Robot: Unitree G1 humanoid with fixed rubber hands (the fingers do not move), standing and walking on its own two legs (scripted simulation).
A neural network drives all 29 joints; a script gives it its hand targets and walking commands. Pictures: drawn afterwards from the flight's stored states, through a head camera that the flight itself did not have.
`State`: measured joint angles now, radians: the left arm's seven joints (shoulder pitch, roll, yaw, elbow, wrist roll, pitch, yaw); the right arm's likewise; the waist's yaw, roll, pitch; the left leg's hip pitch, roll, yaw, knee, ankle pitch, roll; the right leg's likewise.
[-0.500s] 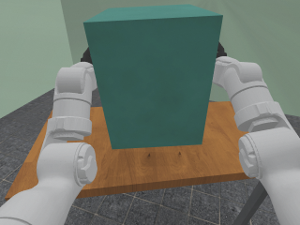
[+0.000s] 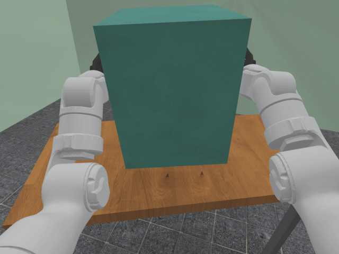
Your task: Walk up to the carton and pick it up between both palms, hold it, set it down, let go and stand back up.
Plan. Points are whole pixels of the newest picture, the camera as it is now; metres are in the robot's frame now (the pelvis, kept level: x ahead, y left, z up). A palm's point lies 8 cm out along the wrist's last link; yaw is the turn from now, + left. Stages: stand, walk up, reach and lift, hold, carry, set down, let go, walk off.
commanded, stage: hold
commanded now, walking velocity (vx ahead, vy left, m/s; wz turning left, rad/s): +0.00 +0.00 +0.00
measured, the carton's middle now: (171, 82) +0.41 +0.00 +0.30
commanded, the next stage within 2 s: none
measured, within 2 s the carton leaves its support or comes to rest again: neither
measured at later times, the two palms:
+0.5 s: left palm (97, 82) +0.37 +0.16 +0.30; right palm (244, 77) +0.37 -0.15 +0.33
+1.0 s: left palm (99, 82) +0.38 +0.16 +0.30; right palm (244, 78) +0.38 -0.15 +0.32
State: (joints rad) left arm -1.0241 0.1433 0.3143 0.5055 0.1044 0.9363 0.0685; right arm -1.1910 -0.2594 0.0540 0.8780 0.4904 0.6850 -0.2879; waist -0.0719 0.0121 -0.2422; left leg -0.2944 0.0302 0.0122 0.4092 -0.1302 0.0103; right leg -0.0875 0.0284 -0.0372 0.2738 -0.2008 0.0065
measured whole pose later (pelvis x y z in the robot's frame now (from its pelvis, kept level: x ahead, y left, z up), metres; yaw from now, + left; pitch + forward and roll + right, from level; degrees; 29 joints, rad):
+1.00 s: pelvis +0.00 +0.00 +0.00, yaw +0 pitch +1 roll -2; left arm -1.03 0.14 0.32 0.53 0.10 0.92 0.08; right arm -1.20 -0.27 0.07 0.90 0.50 0.69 -0.28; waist -0.06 0.01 -0.25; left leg -0.30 0.03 0.02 0.41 -0.13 0.01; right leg -0.10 0.03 -0.03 0.28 -0.20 0.01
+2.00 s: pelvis +0.00 +0.00 +0.00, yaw +0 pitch +1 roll -2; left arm -1.05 0.14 0.33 0.57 0.10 0.90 0.08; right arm -1.20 -0.27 0.07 0.92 0.49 0.69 -0.28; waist -0.06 0.01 -0.25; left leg -0.30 0.03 0.02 0.41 -0.12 0.01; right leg -0.10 0.03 -0.03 0.28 -0.20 0.01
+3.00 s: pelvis +0.00 +0.00 +0.00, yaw +0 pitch +1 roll -2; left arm -1.03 0.14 0.32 0.54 0.09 0.90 0.09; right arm -1.19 -0.27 0.08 0.90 0.50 0.69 -0.28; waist -0.06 0.02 -0.25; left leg -0.30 0.03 0.01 0.41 -0.13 0.01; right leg -0.09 0.03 -0.03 0.27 -0.20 0.01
